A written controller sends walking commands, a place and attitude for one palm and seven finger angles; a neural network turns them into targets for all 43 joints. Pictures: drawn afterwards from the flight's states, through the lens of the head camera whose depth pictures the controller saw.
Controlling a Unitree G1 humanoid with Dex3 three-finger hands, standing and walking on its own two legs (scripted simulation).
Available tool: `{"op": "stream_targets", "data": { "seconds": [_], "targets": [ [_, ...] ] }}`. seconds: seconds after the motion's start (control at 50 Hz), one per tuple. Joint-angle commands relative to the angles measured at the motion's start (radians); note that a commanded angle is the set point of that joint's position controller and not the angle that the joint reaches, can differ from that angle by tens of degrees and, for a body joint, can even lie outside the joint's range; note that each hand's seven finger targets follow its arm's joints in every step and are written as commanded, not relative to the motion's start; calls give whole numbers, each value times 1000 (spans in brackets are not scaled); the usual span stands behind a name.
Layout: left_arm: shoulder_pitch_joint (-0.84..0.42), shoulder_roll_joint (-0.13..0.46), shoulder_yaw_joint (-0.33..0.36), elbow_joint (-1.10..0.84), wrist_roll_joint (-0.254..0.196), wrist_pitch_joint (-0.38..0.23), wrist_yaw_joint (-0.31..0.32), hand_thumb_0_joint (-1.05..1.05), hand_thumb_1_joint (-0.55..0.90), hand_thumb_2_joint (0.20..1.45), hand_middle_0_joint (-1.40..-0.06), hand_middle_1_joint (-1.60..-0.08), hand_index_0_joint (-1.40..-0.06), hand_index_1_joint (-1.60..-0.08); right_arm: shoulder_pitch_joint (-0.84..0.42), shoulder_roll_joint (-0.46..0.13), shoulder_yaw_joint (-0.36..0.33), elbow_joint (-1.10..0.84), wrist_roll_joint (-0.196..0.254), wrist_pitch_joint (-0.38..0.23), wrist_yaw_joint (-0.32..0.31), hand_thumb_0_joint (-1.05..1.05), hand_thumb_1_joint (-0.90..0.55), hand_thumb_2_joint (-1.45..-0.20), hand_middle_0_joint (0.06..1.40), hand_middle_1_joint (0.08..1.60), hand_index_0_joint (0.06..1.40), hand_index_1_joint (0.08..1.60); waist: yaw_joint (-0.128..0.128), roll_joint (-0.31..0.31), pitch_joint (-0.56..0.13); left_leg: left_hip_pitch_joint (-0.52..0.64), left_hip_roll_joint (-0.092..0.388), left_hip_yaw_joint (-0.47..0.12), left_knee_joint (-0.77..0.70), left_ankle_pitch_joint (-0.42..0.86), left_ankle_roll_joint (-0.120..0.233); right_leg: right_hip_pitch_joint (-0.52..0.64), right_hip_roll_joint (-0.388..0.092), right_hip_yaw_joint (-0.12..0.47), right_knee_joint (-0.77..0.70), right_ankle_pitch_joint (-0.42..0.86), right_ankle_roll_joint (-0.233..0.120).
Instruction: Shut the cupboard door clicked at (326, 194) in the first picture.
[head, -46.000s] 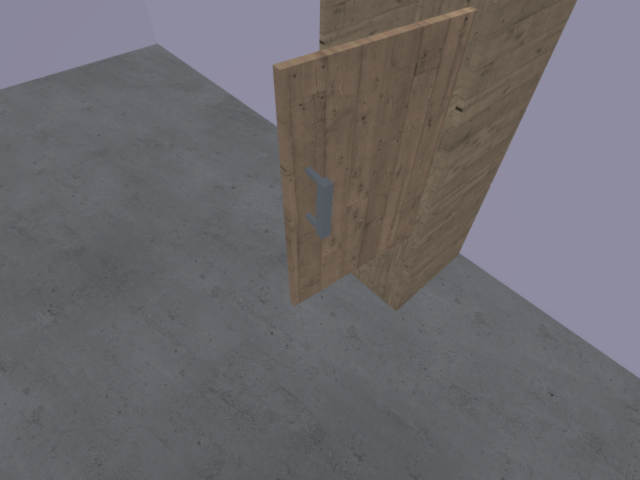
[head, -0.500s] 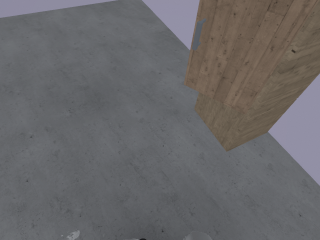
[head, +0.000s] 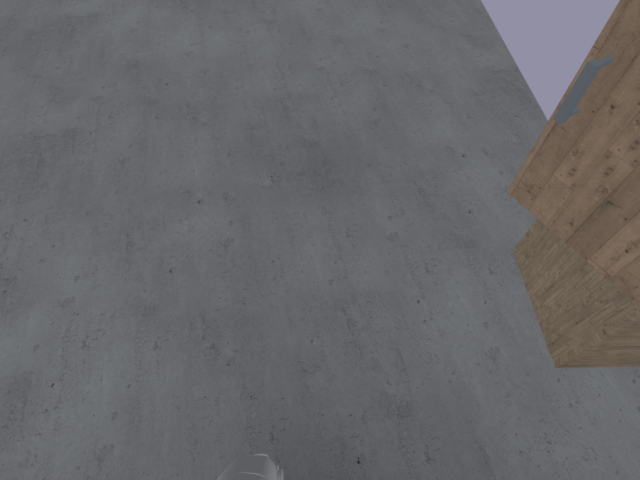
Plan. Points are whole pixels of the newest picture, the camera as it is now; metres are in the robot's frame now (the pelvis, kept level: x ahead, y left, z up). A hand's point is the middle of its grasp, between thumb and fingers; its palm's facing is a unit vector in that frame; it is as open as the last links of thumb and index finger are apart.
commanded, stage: walk to a spot facing it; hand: left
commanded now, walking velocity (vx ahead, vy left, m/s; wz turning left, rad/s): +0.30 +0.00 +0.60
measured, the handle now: (583, 90) +0.81 -0.47 +0.01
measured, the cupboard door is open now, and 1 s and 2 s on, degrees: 29 29 29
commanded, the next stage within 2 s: turn to face it in 0.60 s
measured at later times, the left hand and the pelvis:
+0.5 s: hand (178, 393) +0.24 +0.23 -0.15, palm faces +0.21 -0.94 -0.26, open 7.4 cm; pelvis +0.15 +0.00 -0.01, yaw +14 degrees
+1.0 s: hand (179, 450) +0.17 +0.22 -0.18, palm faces +0.44 -0.88 -0.19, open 7.4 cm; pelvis +0.26 +0.06 +0.00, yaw +20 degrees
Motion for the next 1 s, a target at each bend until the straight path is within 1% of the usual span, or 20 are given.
{"op": "stream_targets", "data": {
  "seconds": [0.0, 0.02, 0.04, 0.06, 0.08, 0.14, 0.38, 0.42, 0.44, 0.46, 0.48, 0.5, 0.54, 0.66, 0.76, 0.78, 0.8, 0.82, 0.88, 0.98],
  "targets": [
    [79, 222, 62, -23, -2, -20, -1, 0, 900, 900, -200, -300, -200, -300, -5, -61, -3, -101, 3, -70, 3, 0, -900, -900, 200, 300, 200, 300, -5, -146, -147, 149, -43, 85, -290, 57, 34, 53, -198, 106, -26, 436, -97],
    [60, 196, 58, -35, -12, -18, -8, 0, 900, 900, -200, -300, -200, -300, 122, -131, -21, -65, -1, -80, -2, 0, -900, -900, 200, 300, 200, 300, -76, 13, -204, 420, 30, -44, -410, 123, 81, -146, -139, 14, 212, 352, -38],
    [6, 127, 39, -98, -14, -19, -25, 0, 900, 900, -200, -300, -200, -300, 251, -273, -62, -31, -13, -83, -13, 0, -900, -900, 200, 300, 200, 300, -144, 362, -237, 643, 340, -499, -446, 245, 221, -531, 21, -27, 518, -193, 34],
    [-139, 153, 30, -151, 2, -14, -19, 0, 900, 900, -200, -300, -200, -300, 338, -279, -57, 8, -6, -79, -19, 0, -900, -900, 200, 300, 200, 300, -190, 285, -205, 566, 386, -550, -498, 212, 277, -612, 10, 116, 606, -244, 13],
    [-198, 148, 33, -158, -1, -15, -14, 0, 900, 900, -200, -300, -200, -300, 307, -247, -45, -4, -4, -82, -29, 0, -900, -900, 200, 300, 200, 300, -164, 187, -136, 451, 362, -527, -511, 113, 266, -608, -5, 157, 616, -188, 7],
    [-126, 127, 39, -99, -1, -10, -36, 0, 900, 900, -200, -300, -200, -300, 133, -166, -18, -51, -6, -103, -43, 0, -900, -900, 200, 300, 200, 300, -61, 176, -25, 269, 245, -385, -564, 101, 209, -549, -14, 186, 572, 11, 18],
    [-138, 107, 37, -119, -8, -21, -49, 0, 900, 900, -200, -300, -200, -300, 142, -158, -27, 2, -5, -119, -42, 0, -900, -900, 200, 300, 200, 300, -7, 135, -35, 142, 160, -297, -499, 255, 192, -233, 91, 115, 100, 197, 32],
    [28, 136, 52, -72, -8, -34, -41, 0, 900, 900, -200, -300, -200, -300, 113, -145, -25, 2, 2, -117, -42, 0, -900, -900, 200, 300, 200, 300, 76, 69, -93, 15, 99, -255, -313, 276, 151, 68, 103, 127, -27, 214, 10],
    [166, 216, 72, -36, 1, -50, -30, 0, 900, 900, -200, -300, -200, -300, 134, -95, -17, -7, 16, -124, -34, 0, -900, -900, 200, 300, 200, 300, 132, -115, -189, -141, -1, -163, -37, 172, 98, 321, -69, 307, -151, 81, -43],
    [255, 309, 89, -30, 4, -50, -16, 0, 900, 900, -200, -300, -200, -300, 180, -38, -9, -34, 24, -126, -38, 0, -900, -900, 200, 300, 200, 300, 142, -363, -307, -255, -124, -79, 321, -185, 51, 407, -366, 689, -307, 64, -149],
    [185, 281, 77, -48, -6, -37, -3, 0, 900, 900, -200, -300, -200, -300, 152, -82, -21, -44, 14, -111, -34, 0, -900, -900, 200, 300, 200, 300, 109, -227, -217, -284, -49, -127, 465, -176, 50, 271, -394, 689, -331, 17, -194],
    [103, 232, 71, -62, 0, -34, 6, 0, 900, 900, -200, -300, -200, -300, 143, -56, -20, -33, 8, -107, -33, 0, -900, -900, 200, 300, 200, 300, 76, -255, -206, -303, -9, -135, 566, -89, 44, 193, -363, 646, -318, -7, -204],
    [5, 131, 40, -77, -5, -37, 12, 0, 900, 900, -200, -300, -200, -300, 87, -41, -16, -16, 3, -88, -18, 0, -900, -900, 200, 300, 200, 300, 28, -128, -125, -240, 51, -126, 550, 44, 22, 3, -273, 352, -299, 183, -157],
    [-20, 128, 37, -55, -2, -38, 14, 0, 900, 900, -200, -300, -200, -300, 83, 25, 4, -24, 5, -50, 5, 0, -900, -900, 200, 300, 200, 300, -16, -146, -132, -143, 44, -4, 188, 88, -9, 3, -210, 35, -229, 581, -121],
    [23, 119, 25, -10, -6, -29, 16, 0, 900, 900, -200, -300, -200, -300, 113, 34, 26, -12, 3, -81, -11, 0, -900, -900, 200, 300, 200, 300, -22, -107, -147, 147, -15, 50, -224, 276, 15, -48, -144, 47, -95, 619, -101],
    [29, 93, 14, -2, -10, -23, 17, 0, 900, 900, -200, -300, -200, -300, 177, -14, 18, 13, -1, -93, -13, 0, -900, -900, 200, 300, 200, 300, -45, -6, -196, 323, 38, 4, -324, 473, 22, -132, -98, 38, -6, 458, -63],
    [65, 45, 1, -8, -19, -14, 18, 0, 900, 900, -200, -300, -200, -300, 226, -119, 3, 24, -8, -105, -25, 0, -900, -900, 200, 300, 200, 300, -55, 234, -251, 436, 242, -220, -337, 759, 107, -242, 9, 9, 91, 80, -2],
    [76, 16, -13, 1, -20, -4, 22, 0, 900, 900, -200, -300, -200, -300, 226, -158, 1, 34, -8, -96, -36, 0, -900, -900, 200, 300, 200, 300, -61, 313, -257, 375, 369, -304, -409, 767, 196, -227, 55, 67, 211, -279, 1],
    [15, 47, -5, 38, -16, 22, 9, 0, 900, 900, -200, -300, -200, -300, 92, -129, 11, 10, -6, -93, -70, 0, -900, -900, 200, 300, 200, 300, -46, 308, -151, 272, 359, -230, -466, 630, 197, -290, 48, 200, 388, -181, -9],
    [46, 32, 15, 57, -11, 40, -18, 0, 900, 900, -200, -300, -200, -300, -9, -129, 6, -12, -2, -73, -73, 0, -900, -900, 200, 300, 200, 300, -7, 139, -147, 227, 337, -58, -451, 501, 180, -231, 80, 143, 298, -92, -2]
  ]
}}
